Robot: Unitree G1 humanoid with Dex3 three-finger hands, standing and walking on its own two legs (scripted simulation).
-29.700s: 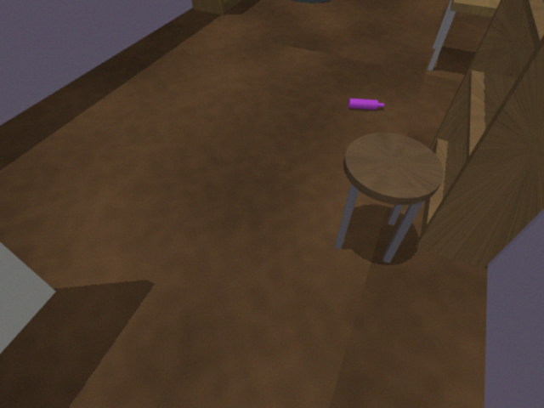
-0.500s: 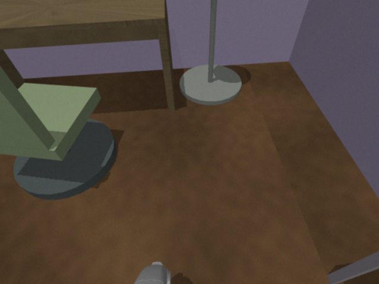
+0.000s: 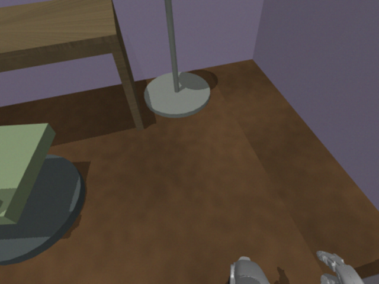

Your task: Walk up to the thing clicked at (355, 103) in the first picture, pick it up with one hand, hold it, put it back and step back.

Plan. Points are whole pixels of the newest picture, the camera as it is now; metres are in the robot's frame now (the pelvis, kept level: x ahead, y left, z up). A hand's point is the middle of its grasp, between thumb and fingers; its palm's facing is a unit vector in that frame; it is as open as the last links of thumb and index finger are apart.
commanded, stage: walk up
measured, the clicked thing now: out of the picture -0.99 -0.60 -0.74
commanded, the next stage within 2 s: none
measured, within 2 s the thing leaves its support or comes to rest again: neither
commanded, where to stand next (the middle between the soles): +0.27 +0.06 m, yaw -76 degrees
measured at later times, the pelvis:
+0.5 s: pelvis +0.19 +0.08 -0.04, yaw -25 degrees
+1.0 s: pelvis +0.22 +0.19 -0.01, yaw -52 degrees
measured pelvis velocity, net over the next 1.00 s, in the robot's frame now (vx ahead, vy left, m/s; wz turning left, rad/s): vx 0.22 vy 0.19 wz -0.91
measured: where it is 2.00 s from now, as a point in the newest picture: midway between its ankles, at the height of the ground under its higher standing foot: (190, 272)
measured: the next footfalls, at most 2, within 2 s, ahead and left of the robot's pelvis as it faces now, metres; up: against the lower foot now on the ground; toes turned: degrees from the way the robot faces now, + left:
right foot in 0.08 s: +0.16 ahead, -0.16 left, +0.00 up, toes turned -11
left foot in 0.52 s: +0.41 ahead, +0.17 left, +0.00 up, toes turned -28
